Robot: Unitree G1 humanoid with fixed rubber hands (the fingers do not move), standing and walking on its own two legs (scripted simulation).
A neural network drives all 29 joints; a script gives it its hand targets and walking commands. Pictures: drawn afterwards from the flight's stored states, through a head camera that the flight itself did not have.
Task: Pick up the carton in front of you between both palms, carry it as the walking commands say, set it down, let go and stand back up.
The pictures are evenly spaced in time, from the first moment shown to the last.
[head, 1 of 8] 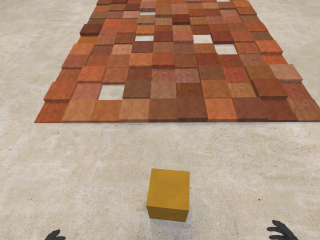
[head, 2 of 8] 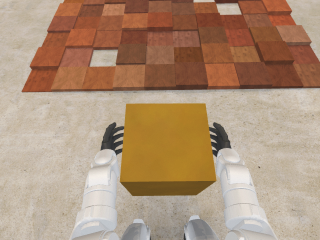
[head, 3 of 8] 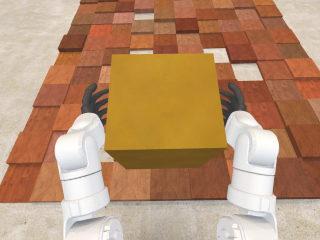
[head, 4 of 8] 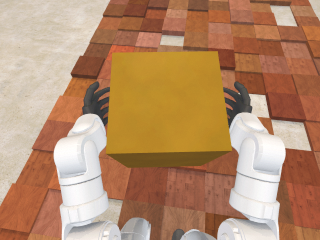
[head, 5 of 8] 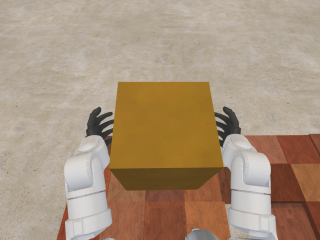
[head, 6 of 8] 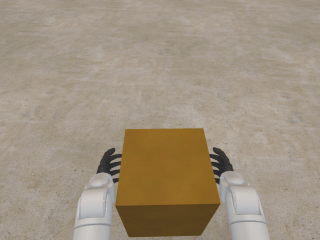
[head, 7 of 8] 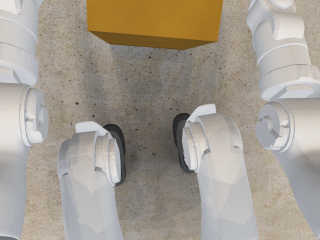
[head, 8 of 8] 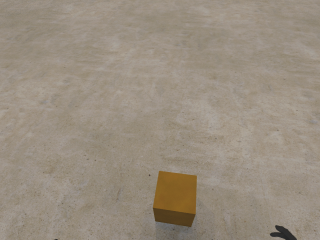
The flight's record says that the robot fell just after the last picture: no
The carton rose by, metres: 0.79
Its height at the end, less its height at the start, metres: +0.00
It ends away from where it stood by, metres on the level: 5.85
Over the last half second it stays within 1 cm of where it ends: yes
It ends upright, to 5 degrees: yes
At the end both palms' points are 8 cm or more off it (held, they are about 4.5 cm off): yes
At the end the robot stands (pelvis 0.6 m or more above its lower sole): yes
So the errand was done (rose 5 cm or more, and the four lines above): yes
